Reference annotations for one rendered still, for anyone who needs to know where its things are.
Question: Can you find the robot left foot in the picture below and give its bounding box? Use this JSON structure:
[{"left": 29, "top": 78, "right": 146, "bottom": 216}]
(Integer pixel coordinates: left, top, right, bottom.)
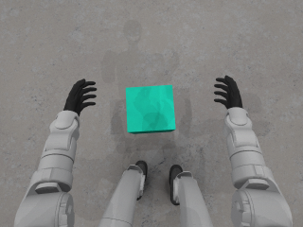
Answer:
[{"left": 135, "top": 160, "right": 148, "bottom": 201}]

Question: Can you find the robot left upper arm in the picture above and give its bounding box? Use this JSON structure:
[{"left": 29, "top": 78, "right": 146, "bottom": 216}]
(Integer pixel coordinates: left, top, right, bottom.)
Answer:
[{"left": 15, "top": 191, "right": 75, "bottom": 227}]

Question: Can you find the right robot forearm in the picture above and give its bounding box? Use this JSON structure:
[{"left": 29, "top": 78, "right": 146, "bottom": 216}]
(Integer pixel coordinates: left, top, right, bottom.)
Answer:
[{"left": 223, "top": 107, "right": 293, "bottom": 227}]

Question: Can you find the left robot forearm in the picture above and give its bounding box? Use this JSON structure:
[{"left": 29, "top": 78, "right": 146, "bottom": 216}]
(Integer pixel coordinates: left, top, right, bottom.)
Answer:
[{"left": 13, "top": 110, "right": 80, "bottom": 227}]

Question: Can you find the robot right upper arm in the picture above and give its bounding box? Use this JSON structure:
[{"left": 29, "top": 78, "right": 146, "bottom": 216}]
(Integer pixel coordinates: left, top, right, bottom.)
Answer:
[{"left": 230, "top": 188, "right": 292, "bottom": 227}]

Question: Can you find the left robot hand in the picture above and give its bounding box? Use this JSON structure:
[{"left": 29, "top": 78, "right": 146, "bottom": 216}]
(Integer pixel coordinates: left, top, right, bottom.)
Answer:
[{"left": 63, "top": 79, "right": 97, "bottom": 116}]

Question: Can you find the carton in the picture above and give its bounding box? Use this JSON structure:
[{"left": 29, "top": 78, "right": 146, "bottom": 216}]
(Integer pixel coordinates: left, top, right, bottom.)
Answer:
[{"left": 125, "top": 84, "right": 176, "bottom": 134}]

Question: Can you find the robot left shin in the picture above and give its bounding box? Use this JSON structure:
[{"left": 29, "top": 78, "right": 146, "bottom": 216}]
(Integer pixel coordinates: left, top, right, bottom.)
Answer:
[{"left": 122, "top": 165, "right": 143, "bottom": 176}]

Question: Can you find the right robot hand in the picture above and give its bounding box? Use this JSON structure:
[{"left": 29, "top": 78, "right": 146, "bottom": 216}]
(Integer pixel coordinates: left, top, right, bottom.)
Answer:
[{"left": 214, "top": 76, "right": 243, "bottom": 110}]

